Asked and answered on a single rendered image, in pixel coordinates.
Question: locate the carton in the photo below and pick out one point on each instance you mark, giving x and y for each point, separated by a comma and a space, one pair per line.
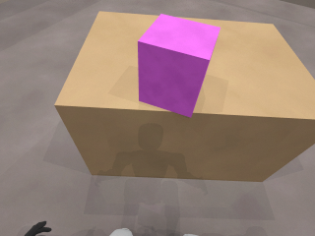
173, 58

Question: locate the robot left hand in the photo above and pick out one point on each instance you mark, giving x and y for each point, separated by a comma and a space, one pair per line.
38, 228

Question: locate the pedestal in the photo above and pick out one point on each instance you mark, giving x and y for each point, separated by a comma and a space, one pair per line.
254, 114

